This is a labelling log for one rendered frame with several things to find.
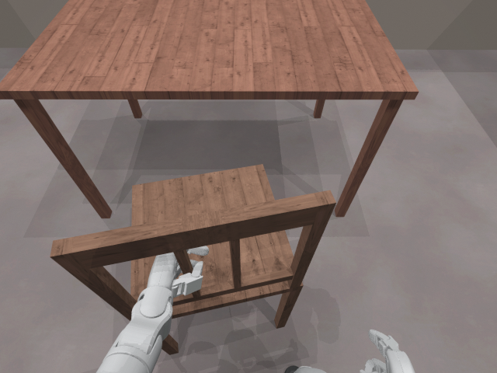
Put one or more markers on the robot right hand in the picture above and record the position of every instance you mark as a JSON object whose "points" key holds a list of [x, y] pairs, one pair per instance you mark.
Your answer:
{"points": [[396, 361]]}

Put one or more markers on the chair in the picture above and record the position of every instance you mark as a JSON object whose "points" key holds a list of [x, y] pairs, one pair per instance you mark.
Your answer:
{"points": [[233, 212]]}

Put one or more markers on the table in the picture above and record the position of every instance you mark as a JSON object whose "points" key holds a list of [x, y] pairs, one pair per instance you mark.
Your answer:
{"points": [[210, 49]]}

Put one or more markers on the robot left hand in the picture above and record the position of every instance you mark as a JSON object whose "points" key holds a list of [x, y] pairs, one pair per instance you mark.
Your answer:
{"points": [[166, 269]]}

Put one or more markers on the left robot forearm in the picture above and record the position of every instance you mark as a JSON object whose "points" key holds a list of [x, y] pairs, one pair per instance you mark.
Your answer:
{"points": [[138, 346]]}

